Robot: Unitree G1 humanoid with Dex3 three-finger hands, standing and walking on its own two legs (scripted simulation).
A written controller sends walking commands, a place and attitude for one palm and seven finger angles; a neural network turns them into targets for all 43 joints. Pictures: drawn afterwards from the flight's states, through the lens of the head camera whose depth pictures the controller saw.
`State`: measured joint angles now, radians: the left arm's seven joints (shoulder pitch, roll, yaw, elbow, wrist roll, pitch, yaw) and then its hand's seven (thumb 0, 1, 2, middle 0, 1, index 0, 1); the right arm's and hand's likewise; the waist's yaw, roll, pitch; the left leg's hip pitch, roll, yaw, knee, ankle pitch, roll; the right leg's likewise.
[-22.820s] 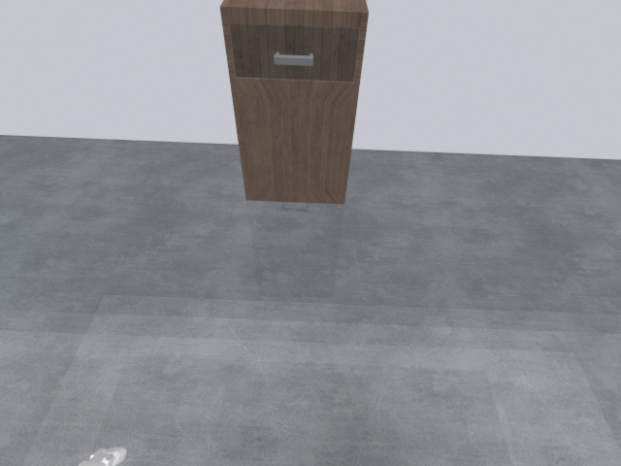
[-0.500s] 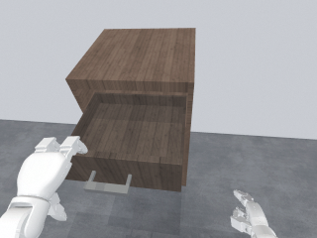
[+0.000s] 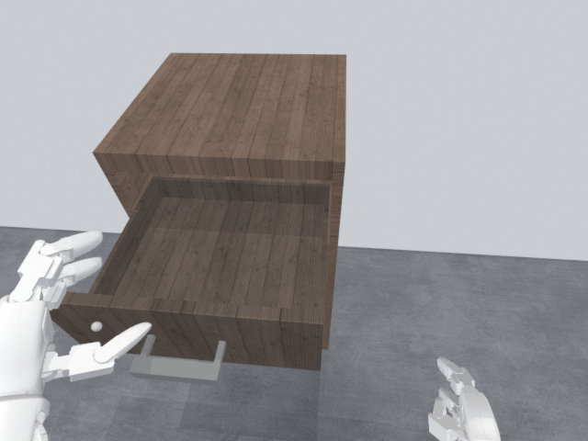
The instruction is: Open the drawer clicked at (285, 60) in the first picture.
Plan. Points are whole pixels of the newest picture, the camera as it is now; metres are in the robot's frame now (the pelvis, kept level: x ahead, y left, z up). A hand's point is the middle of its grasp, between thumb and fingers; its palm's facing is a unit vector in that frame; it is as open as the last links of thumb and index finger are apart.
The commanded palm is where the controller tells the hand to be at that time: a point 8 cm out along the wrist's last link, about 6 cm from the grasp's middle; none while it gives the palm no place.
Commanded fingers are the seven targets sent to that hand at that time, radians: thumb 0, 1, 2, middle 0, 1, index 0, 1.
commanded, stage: draw the hand back to the body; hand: left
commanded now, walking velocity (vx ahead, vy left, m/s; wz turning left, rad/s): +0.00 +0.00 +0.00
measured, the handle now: (181, 357) +0.24 +0.21 -0.07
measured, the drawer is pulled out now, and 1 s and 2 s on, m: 0.29 0.29 0.29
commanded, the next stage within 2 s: step back with the hand held close in 0.48 s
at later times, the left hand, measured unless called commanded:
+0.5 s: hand (73, 346) +0.17 +0.23 +0.16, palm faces +0.40 -0.82 -0.42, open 7.6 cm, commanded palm +0.12 +0.27 +0.17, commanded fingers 0.00 0.90 0.90 -0.20 -0.30 -0.20 -0.30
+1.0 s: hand (43, 375) +0.14 +0.25 +0.15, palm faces +0.29 -0.81 -0.52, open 7.4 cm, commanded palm +0.07 +0.29 +0.17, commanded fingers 0.00 0.90 0.90 -0.20 -0.30 -0.20 -0.30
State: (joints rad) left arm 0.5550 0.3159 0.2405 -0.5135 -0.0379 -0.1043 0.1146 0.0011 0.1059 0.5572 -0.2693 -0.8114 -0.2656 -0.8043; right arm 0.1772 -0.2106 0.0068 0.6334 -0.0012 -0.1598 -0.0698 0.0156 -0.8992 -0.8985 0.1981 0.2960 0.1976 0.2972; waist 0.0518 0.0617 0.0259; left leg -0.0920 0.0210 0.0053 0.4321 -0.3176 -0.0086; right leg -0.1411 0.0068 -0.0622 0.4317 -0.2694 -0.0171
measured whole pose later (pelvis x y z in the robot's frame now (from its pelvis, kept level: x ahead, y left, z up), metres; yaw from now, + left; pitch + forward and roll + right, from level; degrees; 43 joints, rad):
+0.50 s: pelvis -0.01 -0.01 +0.00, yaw +1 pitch -2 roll +0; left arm 0.57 0.32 0.27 -0.50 -0.05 -0.10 0.12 0.02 0.84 0.87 -0.22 -0.34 -0.21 -0.33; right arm 0.16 -0.20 0.01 0.63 0.01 -0.14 -0.08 0.01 -0.90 -0.90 0.20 0.30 0.20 0.30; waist 0.06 0.07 0.00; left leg -0.10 0.02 -0.01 0.44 -0.31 -0.02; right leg -0.14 0.01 -0.08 0.45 -0.27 -0.03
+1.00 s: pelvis -0.05 +0.01 +0.00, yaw +1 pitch +2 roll +0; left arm 0.67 0.41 0.37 -0.60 -0.05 -0.19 0.12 0.02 0.88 0.89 -0.22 -0.31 -0.21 -0.30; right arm 0.16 -0.22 -0.03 0.56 0.02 -0.04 -0.08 0.02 -0.90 -0.90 0.20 0.30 0.20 0.30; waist -0.02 0.01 0.04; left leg -0.28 -0.01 0.00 0.51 -0.27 0.01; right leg -0.32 -0.03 -0.07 0.50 -0.21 0.00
